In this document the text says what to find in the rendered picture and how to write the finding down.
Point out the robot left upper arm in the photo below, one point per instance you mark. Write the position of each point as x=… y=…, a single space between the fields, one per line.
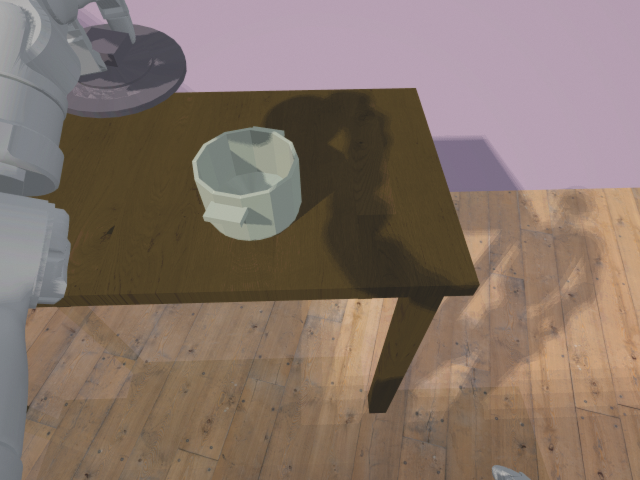
x=34 y=256

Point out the lid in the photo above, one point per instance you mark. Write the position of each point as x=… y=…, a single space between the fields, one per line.
x=153 y=70

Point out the robot left forearm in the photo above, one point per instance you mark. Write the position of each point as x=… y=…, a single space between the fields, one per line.
x=38 y=68

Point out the knob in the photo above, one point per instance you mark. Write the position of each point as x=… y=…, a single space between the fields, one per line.
x=113 y=46

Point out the pot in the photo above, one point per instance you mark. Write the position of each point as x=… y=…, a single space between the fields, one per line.
x=249 y=182

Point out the table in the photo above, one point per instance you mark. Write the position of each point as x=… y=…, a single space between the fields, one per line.
x=376 y=220

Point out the robot left hand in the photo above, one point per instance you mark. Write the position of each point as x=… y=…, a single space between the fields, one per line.
x=117 y=15

